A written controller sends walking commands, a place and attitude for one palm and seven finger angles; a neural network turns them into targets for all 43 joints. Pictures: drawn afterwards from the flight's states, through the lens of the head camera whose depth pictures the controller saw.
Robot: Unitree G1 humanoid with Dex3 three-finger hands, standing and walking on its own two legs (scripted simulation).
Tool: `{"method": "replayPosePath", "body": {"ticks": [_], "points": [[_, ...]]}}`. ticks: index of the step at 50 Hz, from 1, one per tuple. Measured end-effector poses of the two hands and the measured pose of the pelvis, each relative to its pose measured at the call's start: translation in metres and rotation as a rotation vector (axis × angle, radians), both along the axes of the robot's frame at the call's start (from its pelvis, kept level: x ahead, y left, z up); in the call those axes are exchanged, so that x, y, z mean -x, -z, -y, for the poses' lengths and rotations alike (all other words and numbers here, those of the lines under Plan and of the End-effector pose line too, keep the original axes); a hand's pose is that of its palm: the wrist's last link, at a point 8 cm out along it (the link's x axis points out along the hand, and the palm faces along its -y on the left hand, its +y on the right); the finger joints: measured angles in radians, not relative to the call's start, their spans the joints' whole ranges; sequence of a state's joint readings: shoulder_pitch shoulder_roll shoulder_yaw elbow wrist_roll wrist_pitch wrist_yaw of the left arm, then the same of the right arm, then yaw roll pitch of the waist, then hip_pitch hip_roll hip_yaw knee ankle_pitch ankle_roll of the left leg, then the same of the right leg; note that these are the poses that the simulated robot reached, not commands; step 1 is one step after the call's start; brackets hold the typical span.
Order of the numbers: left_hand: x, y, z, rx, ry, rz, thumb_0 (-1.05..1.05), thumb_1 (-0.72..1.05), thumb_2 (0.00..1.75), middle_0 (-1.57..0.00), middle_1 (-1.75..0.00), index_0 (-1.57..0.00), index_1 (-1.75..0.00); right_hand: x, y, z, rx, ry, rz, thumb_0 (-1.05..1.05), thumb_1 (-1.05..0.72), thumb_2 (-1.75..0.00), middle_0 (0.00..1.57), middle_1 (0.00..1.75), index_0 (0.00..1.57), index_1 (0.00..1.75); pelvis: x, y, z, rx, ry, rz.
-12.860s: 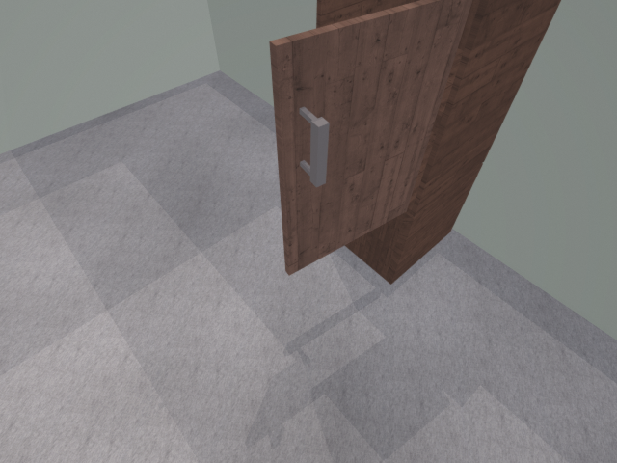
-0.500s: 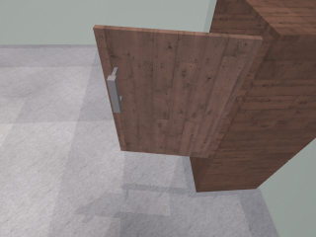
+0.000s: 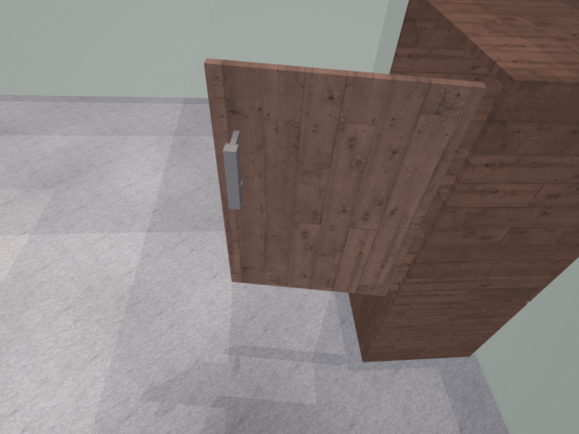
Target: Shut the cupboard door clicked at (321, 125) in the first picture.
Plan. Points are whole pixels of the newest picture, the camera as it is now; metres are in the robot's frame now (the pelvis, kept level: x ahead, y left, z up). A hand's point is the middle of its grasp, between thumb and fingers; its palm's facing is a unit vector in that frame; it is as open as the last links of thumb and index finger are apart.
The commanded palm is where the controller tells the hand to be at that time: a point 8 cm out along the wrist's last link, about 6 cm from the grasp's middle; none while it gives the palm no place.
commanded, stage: come to a stop and stand still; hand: left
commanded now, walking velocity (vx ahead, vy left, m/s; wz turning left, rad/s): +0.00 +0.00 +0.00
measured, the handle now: (235, 170) +0.52 +0.14 +0.07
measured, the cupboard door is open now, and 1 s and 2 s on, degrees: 82 82 82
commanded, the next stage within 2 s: look again from close up in 0.30 s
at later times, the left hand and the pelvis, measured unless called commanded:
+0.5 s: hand out of the picture -0.06 +0.21 -0.17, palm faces +0.00 -0.97 -0.23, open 7.4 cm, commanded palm none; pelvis -0.01 +0.01 +0.00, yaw +0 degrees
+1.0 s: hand out of the picture -0.06 +0.19 -0.17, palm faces +0.02 -0.98 -0.20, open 7.4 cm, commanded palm none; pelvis -0.02 +0.00 +0.00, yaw +0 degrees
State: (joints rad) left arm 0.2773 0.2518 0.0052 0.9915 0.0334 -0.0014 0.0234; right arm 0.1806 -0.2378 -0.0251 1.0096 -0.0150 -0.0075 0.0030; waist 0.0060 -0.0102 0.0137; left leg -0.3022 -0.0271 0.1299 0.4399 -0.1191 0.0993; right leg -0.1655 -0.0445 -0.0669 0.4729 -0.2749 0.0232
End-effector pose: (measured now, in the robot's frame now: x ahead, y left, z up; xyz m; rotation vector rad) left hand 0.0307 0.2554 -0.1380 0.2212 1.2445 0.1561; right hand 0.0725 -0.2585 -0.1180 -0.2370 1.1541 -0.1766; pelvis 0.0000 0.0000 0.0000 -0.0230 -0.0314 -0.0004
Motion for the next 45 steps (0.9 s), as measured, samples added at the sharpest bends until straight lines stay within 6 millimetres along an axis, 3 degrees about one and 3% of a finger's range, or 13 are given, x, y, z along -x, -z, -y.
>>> {"method": "replayPosePath", "body": {"ticks": [9,19,45], "points": [[0.045,0.001,-0.009,-0.003,-0.023,-0.117,0.0,0.91,0.9,-0.2,-0.3,-0.2,-0.29,0.022,0.001,0.001,0.011,0.012,-0.072,0.01,-0.9,-0.9,0.2,0.3,0.2,0.29,0.006,-0.002,-0.006,-0.004,-0.001,-0.003],[0.086,0.002,-0.005,0.015,-0.051,-0.226,0.0,0.9,0.9,-0.2,-0.3,-0.2,-0.29,0.047,0.007,-0.007,-0.006,0.04,-0.147,0.01,-0.9,-0.9,0.2,0.3,0.2,0.29,0.01,-0.003,-0.009,-0.003,0.0,-0.001],[0.092,0.003,0.02,0.049,-0.07,-0.203,0.0,0.91,0.9,-0.2,-0.3,-0.2,-0.29,0.068,0.014,-0.019,-0.054,0.066,-0.171,0.01,-0.9,-0.9,0.2,0.3,0.2,0.29,0.018,-0.005,-0.004,-0.013,-0.004,0.002]]}}
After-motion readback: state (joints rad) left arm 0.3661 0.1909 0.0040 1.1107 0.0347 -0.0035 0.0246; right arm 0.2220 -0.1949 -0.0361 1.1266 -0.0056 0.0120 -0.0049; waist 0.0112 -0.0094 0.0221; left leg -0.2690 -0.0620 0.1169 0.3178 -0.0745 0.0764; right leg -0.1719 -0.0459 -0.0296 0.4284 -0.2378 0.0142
